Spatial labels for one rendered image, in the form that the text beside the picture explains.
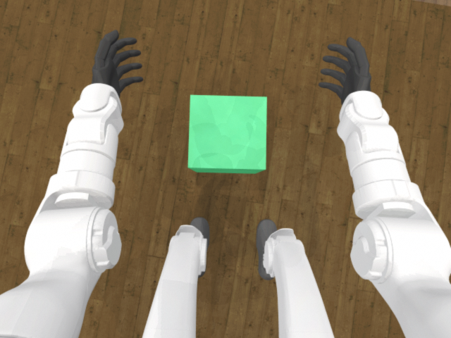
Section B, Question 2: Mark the robot left upper arm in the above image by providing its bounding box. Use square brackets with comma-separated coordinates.
[0, 206, 122, 338]

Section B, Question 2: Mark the left robot forearm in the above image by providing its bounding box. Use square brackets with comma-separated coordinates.
[24, 83, 124, 270]

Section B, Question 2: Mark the robot right shin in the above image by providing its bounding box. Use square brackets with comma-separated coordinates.
[263, 228, 304, 268]

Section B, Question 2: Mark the right robot hand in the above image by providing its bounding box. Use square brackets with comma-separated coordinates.
[319, 37, 371, 105]

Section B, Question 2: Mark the left robot thigh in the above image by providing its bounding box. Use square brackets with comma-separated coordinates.
[142, 232, 207, 338]

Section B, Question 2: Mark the carton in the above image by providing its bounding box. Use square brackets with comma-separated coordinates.
[188, 95, 267, 174]

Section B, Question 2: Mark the right robot forearm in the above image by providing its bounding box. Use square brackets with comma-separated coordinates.
[337, 91, 451, 274]

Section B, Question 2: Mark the left robot hand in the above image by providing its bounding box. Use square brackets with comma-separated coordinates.
[92, 30, 143, 98]

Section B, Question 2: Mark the robot right upper arm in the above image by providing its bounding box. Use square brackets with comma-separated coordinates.
[350, 216, 451, 338]

